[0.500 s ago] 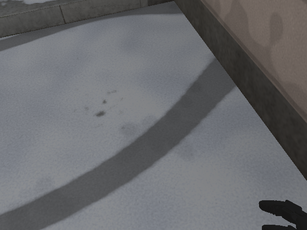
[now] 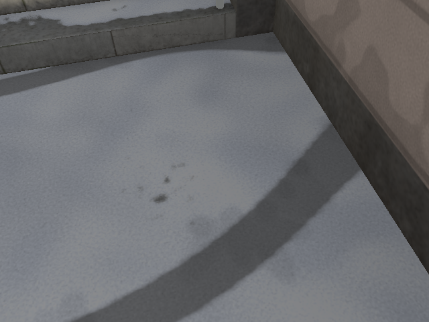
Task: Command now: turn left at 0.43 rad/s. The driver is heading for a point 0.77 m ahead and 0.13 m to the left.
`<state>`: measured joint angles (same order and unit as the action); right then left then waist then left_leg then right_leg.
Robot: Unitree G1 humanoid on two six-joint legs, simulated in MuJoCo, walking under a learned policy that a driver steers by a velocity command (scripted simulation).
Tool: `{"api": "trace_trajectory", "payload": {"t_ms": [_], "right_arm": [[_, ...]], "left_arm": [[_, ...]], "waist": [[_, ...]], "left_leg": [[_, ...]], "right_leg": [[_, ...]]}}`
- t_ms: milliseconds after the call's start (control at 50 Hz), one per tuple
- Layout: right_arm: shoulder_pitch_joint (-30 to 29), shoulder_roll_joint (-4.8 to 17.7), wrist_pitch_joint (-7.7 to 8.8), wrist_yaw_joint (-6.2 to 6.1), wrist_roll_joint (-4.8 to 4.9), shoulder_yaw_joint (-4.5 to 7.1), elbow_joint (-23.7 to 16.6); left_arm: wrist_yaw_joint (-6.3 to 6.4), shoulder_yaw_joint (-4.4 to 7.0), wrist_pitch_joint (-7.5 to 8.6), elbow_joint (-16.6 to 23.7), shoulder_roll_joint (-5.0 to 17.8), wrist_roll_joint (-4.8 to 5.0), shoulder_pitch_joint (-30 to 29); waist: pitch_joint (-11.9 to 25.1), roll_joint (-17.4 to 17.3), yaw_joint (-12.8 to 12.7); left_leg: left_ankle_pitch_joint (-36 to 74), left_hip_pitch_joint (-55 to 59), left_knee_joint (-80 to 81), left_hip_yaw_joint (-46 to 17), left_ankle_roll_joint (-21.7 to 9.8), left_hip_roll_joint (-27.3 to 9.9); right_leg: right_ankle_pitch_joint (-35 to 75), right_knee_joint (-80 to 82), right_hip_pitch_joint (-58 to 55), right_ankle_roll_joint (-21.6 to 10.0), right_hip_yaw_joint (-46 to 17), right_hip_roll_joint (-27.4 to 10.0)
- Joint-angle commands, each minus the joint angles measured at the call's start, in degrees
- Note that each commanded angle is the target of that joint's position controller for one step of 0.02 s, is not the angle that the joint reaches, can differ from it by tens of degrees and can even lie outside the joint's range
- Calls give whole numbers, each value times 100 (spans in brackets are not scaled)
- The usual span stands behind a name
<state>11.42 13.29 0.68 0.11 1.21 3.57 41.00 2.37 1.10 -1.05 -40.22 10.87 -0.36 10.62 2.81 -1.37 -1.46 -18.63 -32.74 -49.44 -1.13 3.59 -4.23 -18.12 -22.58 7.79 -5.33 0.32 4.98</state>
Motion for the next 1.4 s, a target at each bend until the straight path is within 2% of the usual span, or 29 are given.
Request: {"api": "trace_trajectory", "payload": {"t_ms": [20, 80, 100, 120, 140, 160, 200, 260, 440, 520, 540, 560, 580, 620, 660, 740, 820, 880, 940, 960, 980, 1000, 1020, 1040, 1060, 1120, 1240, 1320, 1400], "right_arm": [[-596, 160, 135, 122, 8, -36, -658], [111, 487, 223, 158, -42, 72, -557], [609, 952, 229, 72, -78, 215, -566], [698, 1627, 194, -39, -164, 339, -726], [722, 1258, 154, -77, -188, 262, -865], [499, 1021, 100, -102, -161, 233, -956], [-4, 882, -15, -186, -57, 190, -1130], [-290, 934, -111, -206, -84, 183, -1236], [-285, 1014, -206, -235, -76, 239, -1301], [-300, 914, -202, -167, 48, 207, -1253], [-283, 676, -152, -144, -1, 135, -1276], [-229, 234, -84, -128, -12, 10, -1301], [-426, 512, 54, -100, -7, 92, -1525], [-239, 897, 102, -77, -51, 217, -1212], [-16, 712, 123, -51, -99, 191, -976], [-450, 386, 304, -23, -106, 71, -959], [-1101, 184, 450, 41, -39, -18, -1071], [-1243, 334, 517, 122, 65, 31, -1054], [-705, 597, 580, 145, 126, 171, -932], [-227, 773, 597, 97, 99, 266, -807], [575, 1033, 619, 22, 26, 361, -728], [1396, 1544, 560, -50, -148, 445, -653], [1591, 1539, 559, 12, -221, 444, -529], [1274, 1027, 576, 30, -152, 308, -541], [955, 711, 564, 24, -101, 220, -547], [436, 427, 571, 31, -194, 139, -432], [497, 691, 643, -24, -203, 217, -21], [682, 982, 556, -115, -126, 276, 180], [852, 1287, 438, -129, -24, 339, 333]], "left_arm": [[15, 285, -48, 380, 979, 77, -53], [7, 309, 18, 296, 1087, 234, 48], [-18, 281, 147, 323, 1007, 120, 80], [-82, 104, 273, 565, 417, -238, 103], [-130, 135, 381, 542, 771, -201, -9], [-175, 192, 388, 539, 1003, -18, -275], [-115, 171, 308, 526, 878, 16, -500], [-46, 171, 194, 525, 776, 9, -269], [66, 227, 211, 569, 703, 33, -453], [-43, 351, 369, 489, 742, 144, -9], [-9, 453, 386, 436, 999, 88, 434], [21, 521, 360, 404, 1360, -50, 895], [-76, 623, 450, 367, 1690, -236, 930], [-51, 474, 531, 436, 1074, -44, 422], [-86, 394, 559, 324, 938, 48, 473], [-132, 311, 599, 33, 778, 33, 1023], [-117, 349, 524, -18, 990, 92, 1310], [-153, 425, 492, -37, 1288, 164, 1506], [-151, 440, 437, -25, 1316, 235, 1372], [-158, 404, 441, 9, 1187, 205, 1318], [-184, 318, 463, 100, 877, 136, 1183], [-151, 149, 523, 339, 227, 9, 1211], [-89, 210, 593, 371, 514, 245, 1646], [-80, 337, 564, 300, 930, 335, 1454], [-125, 361, 533, 327, 991, 303, 1039], [-210, 367, 432, 309, 736, 213, 724], [-344, 299, 334, 496, 549, 160, 55], [-505, 197, 369, 754, 462, 160, -843], [-622, 268, 346, 1006, 701, 166, -1151]], "waist": [[102, 606, -166], [556, 591, 292], [979, 322, 515], [1412, -1317, 215], [2100, -1506, 511], [1695, -868, 581], [968, -133, 390], [607, -424, 58], [637, -852, 161], [452, -840, -117], [460, -455, -272], [470, 672, -288], [-78, 1783, -184], [-592, 1129, 20], [-594, 938, 87], [-644, 824, -70], [-566, 1031, -309], [-608, 1121, -370], [-480, 1146, 41], [-197, 1050, 291], [457, 692, 704], [1214, -875, 862], [1387, -2006, 697], [648, -1216, 634], [132, -830, 567], [-390, -667, 260], [-668, -270, 180], [-802, -139, 470], [-664, -278, 417]], "left_leg": [[-192, -418, 706, 377, -148, 201], [1473, 1224, 2656, 583, -558, 652], [2771, 2696, 2731, -374, -919, 36], [6260, 4179, 2008, -2284, -1811, -1641], [6341, 4471, 2152, -2963, -2649, -1980], [5761, 4240, 2175, -2441, -2451, -1588], [4750, 3404, 2316, -1857, -1925, -1010], [4377, 2317, 2583, -1584, -1775, -611], [2620, 1685, 2543, -2239, -1596, -349], [-897, 975, 2559, -2618, -1375, 41], [-1806, 60, 1884, -2362, -1113, 311], [-2019, -945, 151, -1039, -715, 1068], [-1709, -1864, -839, -834, -588, 969], [-755, -1872, -1759, -865, -472, 576], [-86, -1629, -2035, -583, -388, 422], [951, -1537, -1668, -76, -306, 97], [1126, -557, 376, 183, -155, 277], [806, 292, 1304, 281, -85, 486], [960, 1410, 2254, 150, -277, 532], [996, 2268, 2507, 160, -412, 537], [902, 3602, 2519, -453, -661, -138], [738, 5234, 2611, -2184, -1074, -1591], [-494, 5069, 3354, -4141, -1778, -2251], [-933, 4452, 3473, -3602, -1736, -2057], [-695, 3866, 3491, -2621, -1517, -1707], [933, 2869, 3823, -1001, -1220, -1021], [2492, 2703, 3985, 105, -1312, -1037], [2687, 2897, 4026, 678, -1173, -1077], [4536, 3549, 3414, 1087, -977, -1168]], "right_leg": [[5552, -365, -1081, -716, -736, -1749], [5750, -1569, -806, -286, -299, -1331], [4190, -2437, 302, 105, -187, -1045], [-1036, -4167, 2226, 535, 236, -195], [-2039, -5033, 2849, 782, -490, -26], [-1706, -5442, 3094, 870, -626, -291], [-1141, -5163, 3354, 981, -559, -486], [-809, -4281, 2768, 1087, -348, -412], [-256, -2460, 1945, 1005, -438, -238], [308, -476, 468, 625, -305, -246], [-176, -226, -522, 299, -983, -1001], [-1429, 372, -1061, -245, -2441, -2204], [-2584, 1190, -477, -989, -4415, -2860], [-2806, 1152, -24, -796, -3484, -2366], [-2089, 1273, 137, -545, -2618, -1927], [-658, 1383, 159, -650, -1881, -1618], [412, 1296, 214, -587, -1430, -1459], [241, 1147, 365, -669, -1582, -1594], [314, 677, 376, -513, -1928, -1689], [996, 151, 546, -358, -1812, -1468], [925, -1160, 1129, -87, -1442, -1077], [-821, -3232, 2757, 282, -727, -423], [-1441, -4537, 3722, 423, -849, -348], [-923, -5164, 4000, 459, -987, -721], [-385, -5241, 4056, 440, -870, -900], [470, -4981, 3655, 460, -753, -1148], [1297, -3829, 3917, 588, -699, -1150], [1926, -2417, 3500, 426, -152, -1103], [1307, -1685, 2849, 54, 377, -738]]}}
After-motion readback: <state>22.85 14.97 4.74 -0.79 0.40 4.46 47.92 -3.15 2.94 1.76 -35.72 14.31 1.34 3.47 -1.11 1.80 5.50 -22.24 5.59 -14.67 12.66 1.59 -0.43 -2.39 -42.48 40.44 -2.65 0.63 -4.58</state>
